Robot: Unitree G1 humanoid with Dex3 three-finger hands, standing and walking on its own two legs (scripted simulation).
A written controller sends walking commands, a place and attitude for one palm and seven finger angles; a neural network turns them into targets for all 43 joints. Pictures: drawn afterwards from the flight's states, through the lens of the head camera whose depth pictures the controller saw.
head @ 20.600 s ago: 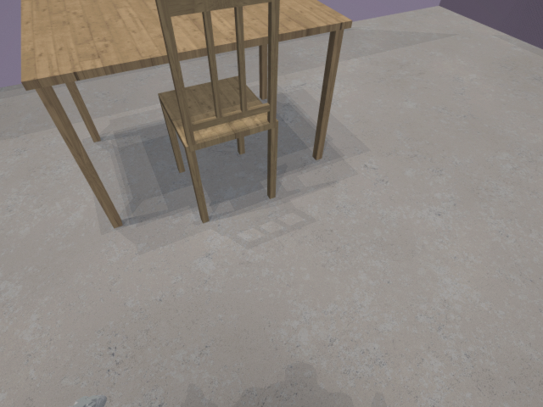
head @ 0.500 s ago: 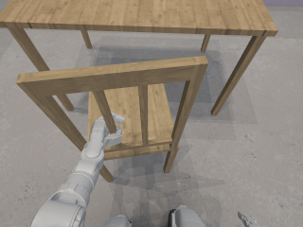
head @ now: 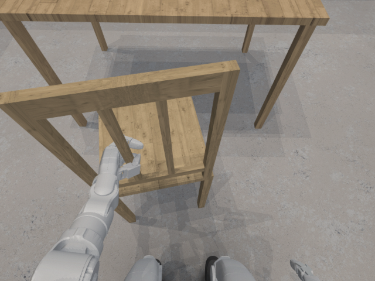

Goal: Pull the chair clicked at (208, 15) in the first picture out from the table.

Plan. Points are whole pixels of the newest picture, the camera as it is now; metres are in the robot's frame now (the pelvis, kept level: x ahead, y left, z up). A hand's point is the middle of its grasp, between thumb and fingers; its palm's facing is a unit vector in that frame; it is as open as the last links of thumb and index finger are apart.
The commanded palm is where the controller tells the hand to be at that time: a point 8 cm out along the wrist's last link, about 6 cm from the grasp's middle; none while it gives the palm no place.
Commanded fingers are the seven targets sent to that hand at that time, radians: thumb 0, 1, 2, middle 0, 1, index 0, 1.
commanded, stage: step backward, pulling the chair out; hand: left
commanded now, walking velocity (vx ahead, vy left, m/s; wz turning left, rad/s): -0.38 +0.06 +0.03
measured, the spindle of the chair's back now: (125, 151) +0.39 +0.16 -0.03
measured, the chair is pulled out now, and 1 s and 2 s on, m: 0.39 0.60 0.61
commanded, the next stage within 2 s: stop walking, hand still on the chair in 0.60 s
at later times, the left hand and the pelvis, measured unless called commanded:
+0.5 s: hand (128, 206) +0.26 +0.14 -0.06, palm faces +0.07 -0.98 -0.19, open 5.3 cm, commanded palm +0.25 +0.19 -0.05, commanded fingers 0.00 0.90 0.90 -0.50 -1.45 -0.50 -1.45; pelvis -0.10 -0.01 +0.00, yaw +0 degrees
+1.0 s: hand (122, 262) +0.16 +0.14 -0.05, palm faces +0.11 -0.98 -0.18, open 5.3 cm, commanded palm +0.13 +0.18 -0.04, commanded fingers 0.00 0.90 0.90 -0.50 -1.45 -0.50 -1.45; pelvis -0.16 -0.02 +0.00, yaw -1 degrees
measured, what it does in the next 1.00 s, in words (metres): walks backwards: right foot, then left foot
